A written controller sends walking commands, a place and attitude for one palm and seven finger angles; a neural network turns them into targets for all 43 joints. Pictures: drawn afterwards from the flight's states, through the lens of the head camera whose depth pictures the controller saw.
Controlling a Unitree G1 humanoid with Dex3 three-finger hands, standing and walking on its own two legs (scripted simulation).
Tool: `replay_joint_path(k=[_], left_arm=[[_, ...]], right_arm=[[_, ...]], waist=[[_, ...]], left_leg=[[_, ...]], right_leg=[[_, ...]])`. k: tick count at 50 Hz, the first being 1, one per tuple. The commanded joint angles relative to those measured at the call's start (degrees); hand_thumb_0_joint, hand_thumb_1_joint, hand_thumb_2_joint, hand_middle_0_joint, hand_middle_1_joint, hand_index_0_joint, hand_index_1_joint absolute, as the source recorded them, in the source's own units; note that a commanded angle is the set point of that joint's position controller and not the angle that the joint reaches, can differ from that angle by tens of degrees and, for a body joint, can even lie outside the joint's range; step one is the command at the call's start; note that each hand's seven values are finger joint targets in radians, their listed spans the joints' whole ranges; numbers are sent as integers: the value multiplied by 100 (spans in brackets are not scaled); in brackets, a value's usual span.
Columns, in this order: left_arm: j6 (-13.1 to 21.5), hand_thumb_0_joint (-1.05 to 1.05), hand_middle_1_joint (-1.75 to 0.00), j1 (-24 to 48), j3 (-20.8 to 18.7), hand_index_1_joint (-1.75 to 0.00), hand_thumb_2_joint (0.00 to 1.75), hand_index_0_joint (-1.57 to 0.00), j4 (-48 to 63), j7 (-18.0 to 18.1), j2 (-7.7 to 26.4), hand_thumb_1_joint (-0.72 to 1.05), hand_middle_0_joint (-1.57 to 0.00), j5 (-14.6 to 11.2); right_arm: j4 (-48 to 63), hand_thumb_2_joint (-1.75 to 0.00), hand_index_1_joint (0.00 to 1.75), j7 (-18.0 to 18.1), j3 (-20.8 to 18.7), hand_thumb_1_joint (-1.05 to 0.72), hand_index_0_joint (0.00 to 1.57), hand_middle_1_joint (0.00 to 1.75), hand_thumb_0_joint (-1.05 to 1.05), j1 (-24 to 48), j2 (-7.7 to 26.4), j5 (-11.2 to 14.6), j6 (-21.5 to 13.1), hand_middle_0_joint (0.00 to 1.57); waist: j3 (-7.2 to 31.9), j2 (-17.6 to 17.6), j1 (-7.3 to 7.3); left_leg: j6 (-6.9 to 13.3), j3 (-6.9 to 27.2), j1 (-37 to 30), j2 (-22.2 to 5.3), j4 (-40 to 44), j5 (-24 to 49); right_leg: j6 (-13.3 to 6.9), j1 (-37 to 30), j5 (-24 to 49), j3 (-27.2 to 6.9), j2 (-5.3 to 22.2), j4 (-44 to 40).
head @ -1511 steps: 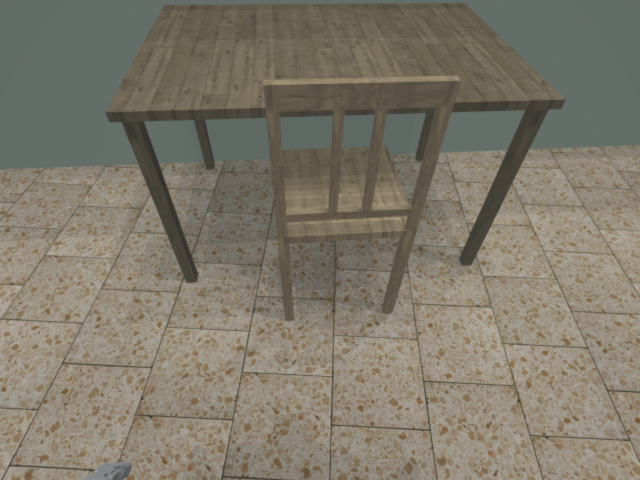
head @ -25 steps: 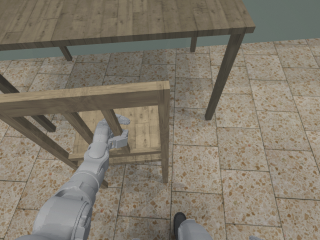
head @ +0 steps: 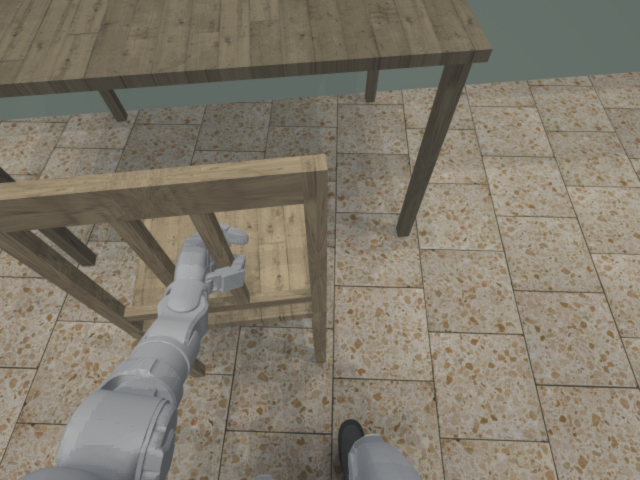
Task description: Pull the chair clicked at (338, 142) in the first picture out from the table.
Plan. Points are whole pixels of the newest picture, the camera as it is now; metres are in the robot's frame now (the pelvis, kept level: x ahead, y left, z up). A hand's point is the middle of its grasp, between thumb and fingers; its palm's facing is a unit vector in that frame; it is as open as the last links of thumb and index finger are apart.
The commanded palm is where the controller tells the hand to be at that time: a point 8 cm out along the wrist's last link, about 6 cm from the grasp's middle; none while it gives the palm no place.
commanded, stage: step backward, pulling the chair out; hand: left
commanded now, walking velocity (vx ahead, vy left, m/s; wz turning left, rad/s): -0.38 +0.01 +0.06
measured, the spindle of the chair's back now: (164, 269) +0.42 +0.22 -0.07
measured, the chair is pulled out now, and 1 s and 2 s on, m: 0.21 0.22 0.23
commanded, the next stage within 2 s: stop walking, hand still on the chair in 0.42 s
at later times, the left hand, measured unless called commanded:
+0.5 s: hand (236, 270) +0.40 +0.11 -0.05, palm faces -0.05 -0.98 -0.20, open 5.6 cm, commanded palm +0.39 +0.16 -0.05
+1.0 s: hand (234, 274) +0.39 +0.11 -0.05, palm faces -0.07 -0.98 -0.17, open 5.6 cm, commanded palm +0.38 +0.16 -0.03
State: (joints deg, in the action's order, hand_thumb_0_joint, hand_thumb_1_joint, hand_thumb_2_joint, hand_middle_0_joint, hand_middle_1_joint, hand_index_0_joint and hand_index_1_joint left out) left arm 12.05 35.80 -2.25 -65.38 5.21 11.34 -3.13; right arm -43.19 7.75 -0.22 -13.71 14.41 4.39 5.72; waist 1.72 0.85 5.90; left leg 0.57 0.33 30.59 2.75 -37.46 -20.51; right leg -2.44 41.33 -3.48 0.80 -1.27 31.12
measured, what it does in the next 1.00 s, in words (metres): shifts its weight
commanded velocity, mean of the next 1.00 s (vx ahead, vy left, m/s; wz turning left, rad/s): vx -0.19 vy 0.00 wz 0.03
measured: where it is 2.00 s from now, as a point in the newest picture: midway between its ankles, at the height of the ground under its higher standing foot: outside the picture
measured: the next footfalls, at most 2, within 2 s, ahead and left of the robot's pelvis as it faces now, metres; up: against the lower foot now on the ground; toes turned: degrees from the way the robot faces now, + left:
none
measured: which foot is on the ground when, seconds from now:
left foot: down 0.00-1.00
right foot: down 0.00-1.00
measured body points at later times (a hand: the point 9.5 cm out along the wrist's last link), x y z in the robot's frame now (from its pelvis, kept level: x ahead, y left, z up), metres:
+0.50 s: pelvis +0.00 +0.00 +0.00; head +0.10 -0.01 +0.44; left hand +0.40 +0.16 -0.04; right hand +0.06 -0.27 -0.14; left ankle -0.03 +0.12 -0.72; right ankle +0.11 -0.08 -0.72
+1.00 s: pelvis +0.06 +0.01 +0.01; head +0.11 +0.00 +0.46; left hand +0.39 +0.16 -0.03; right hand +0.15 -0.25 -0.12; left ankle -0.03 +0.12 -0.72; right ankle +0.11 -0.08 -0.72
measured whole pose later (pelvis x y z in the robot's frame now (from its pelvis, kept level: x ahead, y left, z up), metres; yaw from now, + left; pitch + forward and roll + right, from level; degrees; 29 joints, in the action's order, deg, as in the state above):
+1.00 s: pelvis +0.06 +0.01 +0.01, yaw +1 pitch +8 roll -1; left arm 5.6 23.1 3.1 -54.3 5.0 6.6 -2.8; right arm -36.6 8.5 0.4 -14.0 13.9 3.4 9.4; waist 1.7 2.6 2.9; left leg 1.0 2.2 16.1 1.4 -30.9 -22.9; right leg -2.2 28.4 -8.6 2.4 -2.3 28.8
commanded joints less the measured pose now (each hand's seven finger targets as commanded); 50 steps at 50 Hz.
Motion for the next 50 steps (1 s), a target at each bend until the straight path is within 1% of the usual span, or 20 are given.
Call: replay_joint_path(k=[1, 2, 3, 4, 6, 9, 13, 19, 21, 22, 26, 27, 29, 30, 33, 35, 41, 44, 47, 50], left_arm=[[330, 0, -145, 2071, -69, -145, 90, -50, 987, 116, 1003, 90, -50, 151], [336, 0, -145, 2081, -87, -145, 90, -50, 1009, 116, 1030, 90, -50, 156], [341, 0, -145, 2081, -79, -145, 90, -50, 991, 113, 1010, 90, -50, 156], [334, 0, -145, 2071, -147, -145, 90, -50, 977, 130, 1110, 90, -50, 152], [338, 0, -145, 2083, -85, -145, 90, -50, 1019, 116, 1021, 90, -50, 150], [345, 0, -145, 2081, -119, -145, 90, -50, 1001, 124, 1055, 90, -50, 155], [331, 0, -145, 2057, -95, -145, 90, -50, 1062, 127, 1044, 90, -50, 163], [317, 0, -145, 2037, -83, -145, 90, -50, 1066, 119, 1046, 90, -50, 165], [322, 0, -145, 2057, -72, -145, 90, -50, 1121, 113, 1011, 90, -50, 161], [327, 0, -145, 2086, -49, -145, 90, -50, 1108, 106, 978, 90, -50, 161], [323, 0, -145, 2103, -53, -145, 90, -50, 1106, 94, 991, 90, -50, 158], [387, 0, -145, 2155, -18, -145, 90, -50, 2170, 64, 1036, 90, -50, 126], [291, 0, -145, 1985, -29, -145, 90, -50, 2254, 51, 1052, 90, -50, 87], [196, 0, -145, 1742, 4, -145, 90, -50, 2170, 57, 964, 90, -50, 71], [25, 0, -145, 1509, 28, -145, 90, -50, 2229, 71, 909, 90, -50, 53], [-52, 0, -145, 1353, 11, -145, 90, -50, 2194, 88, 900, 90, -50, 64], [-220, 0, -145, 941, 193, -145, 90, -50, 2162, 77, 592, 90, -50, 84], [-279, 0, -145, 816, 217, -145, 90, -50, 2248, 69, 558, 90, -50, 99], [-334, 0, -145, 635, 376, -145, 90, -50, 2266, 27, 310, 90, -50, 102], [-369, 0, -145, 493, 381, -145, 90, -50, 2349, 18, 303, 90, -50, 111]], right_arm=[[368, -90, 30, 42, -243, -90, 20, 30, 0, -398, 835, 0, -114, 20], [371, -90, 30, 38, -245, -90, 20, 30, 0, -399, 841, -4, -112, 20], [364, -90, 30, 36, -237, -90, 20, 30, 0, -404, 827, 3, -112, 20], [375, -90, 30, 45, -256, -90, 20, 30, 0, -406, 883, -2, -108, 20], [373, -90, 30, 39, -240, -90, 20, 30, 0, -405, 838, -3, -99, 20], [377, -90, 30, 47, -246, -90, 20, 30, 0, -401, 851, 0, -103, 20], [400, -90, 30, 24, -234, -90, 20, 30, 0, -384, 814, 12, -67, 20], [430, -90, 30, 47, -242, -90, 20, 30, 0, -359, 866, 13, -45, 20], [428, -90, 30, 40, -245, -90, 20, 30, 0, -355, 824, -6, -43, 20], [423, -90, 30, 37, -235, -90, 20, 30, 0, -357, 808, 5, -41, 20], [411, -90, 30, 46, -249, -90, 20, 30, 0, -370, 822, -4, -32, 20], [755, -90, 30, 45, -254, -90, 20, 30, 0, -327, 727, -23, 23, 20], [931, -90, 30, 114, -219, -90, 20, 30, 0, -222, 719, -6, 71, 20], [964, -90, 30, 118, -207, -90, 20, 30, 0, -222, 703, -9, 106, 20], [1127, -90, 30, 130, -181, -90, 20, 30, 0, -185, 703, -3, 173, 20], [1162, -90, 30, 156, -174, -90, 20, 30, 0, -180, 728, -18, 193, 20], [1207, -90, 30, 156, -138, -90, 20, 30, 0, -188, 680, -69, 226, 20], [1195, -90, 30, 154, -162, -90, 20, 30, 0, -193, 690, -91, 228, 20], [1201, -90, 30, 117, -150, -90, 20, 30, 0, -209, 626, -113, 242, 20], [1176, -90, 30, 114, -172, -90, 20, 30, 0, -194, 632, -149, 210, 20]], waist=[[2484, -139, -54], [2476, -76, -61], [2507, -166, -46], [2467, -116, -40], [2501, -80, -53], [2540, -265, -27], [2543, -241, -43], [2554, -97, -32], [2589, -21, -49], [2613, -130, -37], [2572, -8, -28], [2855, 85, -167], [2878, 72, -186], [2829, 102, -235], [2646, -76, -295], [2448, 49, -319], [2177, 27, -353], [2164, 16, -355], [2109, -81, -348], [2043, 101, -352]], left_leg=[[-18, 396, -94, -474, 513, 757], [-22, 381, -92, -472, 509, 754], [-21, 388, -100, -463, 489, 766], [-9, 401, -104, -478, 501, 777], [-6, 402, -124, -496, 525, 796], [-1, 403, -108, -480, 516, 820], [-14, 330, -47, -389, 482, 477], [-5, 429, -179, -482, 577, 874], [-8, 425, -198, -513, 538, 1019], [-14, 417, -187, -504, 508, 1017], [-21, 434, -224, -528, 487, 1108], [-9, 447, -356, -548, 637, 1089], [12, 404, -425, -545, 718, 920], [17, 405, -476, -568, 775, 875], [42, 367, -484, -540, 878, 409], [67, 379, -596, -554, 998, 395], [51, 354, -886, -542, 1027, 936], [13, 323, -1120, -537, 973, 1442], [-24, 322, -1242, -567, 917, 1945], [-66, 321, -1489, -617, 881, 2650]], right_leg=[[345, -2371, 67, -651, 660, -230], [335, -2365, 61, -659, 676, -242], [340, -2365, 82, -660, 672, -236], [365, -2312, 80, -641, 643, -235], [363, -2340, 68, -627, 635, -221], [377, -2379, 119, -625, 621, -212], [362, -2446, -76, -716, 743, -341], [355, -2374, 111, -567, 624, -230], [367, -2398, 235, -581, 595, -162], [356, -2413, 267, -592, 608, -168], [329, -2316, 324, -577, 585, -126], [343, -2861, 327, -615, 615, -145], [312, -3064, 192, -617, 604, -215], [296, -3093, 129, -588, 598, -218], [319, -3176, -356, -598, 596, -376], [318, -3152, -429, -539, 551, -414], [329, -3296, 154, -472, 535, -387], [310, -3463, 712, -429, 536, -331], [273, -3581, 1300, -421, 574, -229], [190, -3690, 1875, -372, 588, -119]])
